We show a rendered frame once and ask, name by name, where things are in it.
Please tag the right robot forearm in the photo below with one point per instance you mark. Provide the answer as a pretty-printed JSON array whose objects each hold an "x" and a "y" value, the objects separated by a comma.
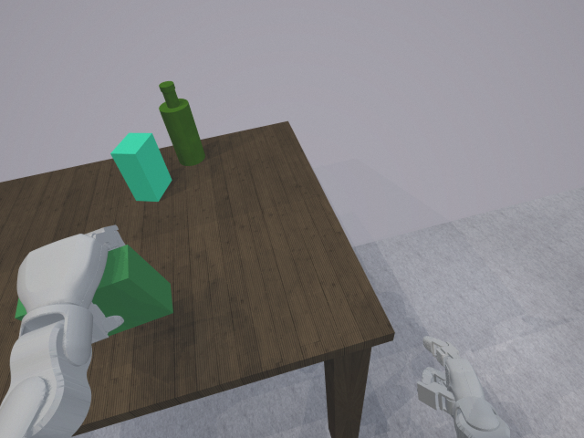
[{"x": 477, "y": 418}]

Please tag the table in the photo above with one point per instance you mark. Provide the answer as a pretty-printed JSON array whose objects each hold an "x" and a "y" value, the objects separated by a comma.
[{"x": 263, "y": 278}]

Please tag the sponge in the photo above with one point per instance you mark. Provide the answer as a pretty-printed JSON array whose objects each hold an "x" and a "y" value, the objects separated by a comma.
[{"x": 130, "y": 288}]

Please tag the robot left hand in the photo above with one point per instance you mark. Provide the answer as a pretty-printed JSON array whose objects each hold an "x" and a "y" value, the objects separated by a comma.
[{"x": 69, "y": 271}]

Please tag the left robot forearm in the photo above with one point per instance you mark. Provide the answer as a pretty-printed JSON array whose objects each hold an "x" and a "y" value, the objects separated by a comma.
[{"x": 49, "y": 394}]

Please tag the robot right hand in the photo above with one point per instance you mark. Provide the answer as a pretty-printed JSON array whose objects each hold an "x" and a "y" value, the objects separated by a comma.
[{"x": 441, "y": 391}]

